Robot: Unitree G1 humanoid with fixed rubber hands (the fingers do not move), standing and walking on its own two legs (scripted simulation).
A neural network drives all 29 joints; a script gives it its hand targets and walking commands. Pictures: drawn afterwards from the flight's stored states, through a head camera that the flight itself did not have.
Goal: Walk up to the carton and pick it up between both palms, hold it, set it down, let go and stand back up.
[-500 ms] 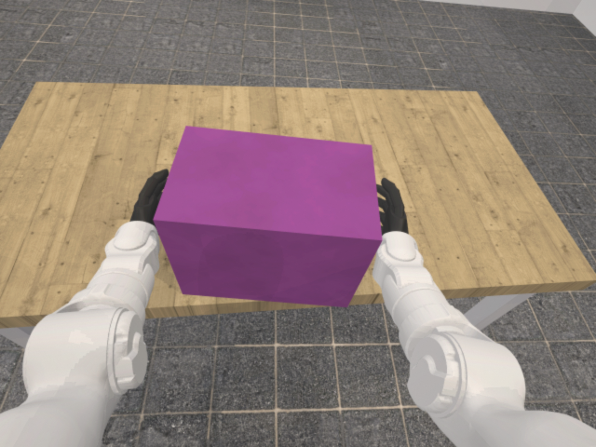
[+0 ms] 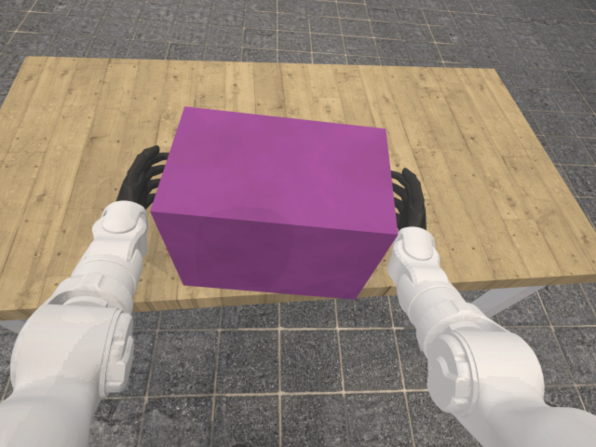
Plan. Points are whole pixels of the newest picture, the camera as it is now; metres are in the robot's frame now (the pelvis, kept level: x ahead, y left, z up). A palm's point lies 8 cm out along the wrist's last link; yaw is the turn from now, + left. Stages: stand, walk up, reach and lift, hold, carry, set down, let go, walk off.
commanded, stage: set down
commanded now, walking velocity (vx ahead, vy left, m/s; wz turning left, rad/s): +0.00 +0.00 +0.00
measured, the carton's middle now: (278, 212) +0.42 +0.00 +0.04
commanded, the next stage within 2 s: none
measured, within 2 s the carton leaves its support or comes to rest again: neither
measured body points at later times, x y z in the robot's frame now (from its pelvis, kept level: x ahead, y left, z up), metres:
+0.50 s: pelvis -0.04 +0.01 +0.00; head +0.05 +0.03 +0.44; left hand +0.41 +0.22 +0.03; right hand +0.35 -0.18 +0.03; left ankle +0.02 +0.10 -0.73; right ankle -0.08 -0.13 -0.73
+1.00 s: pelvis -0.08 +0.02 +0.00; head -0.07 +0.09 +0.45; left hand +0.31 +0.26 +0.04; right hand +0.27 -0.16 +0.08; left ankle +0.02 +0.10 -0.73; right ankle -0.08 -0.13 -0.73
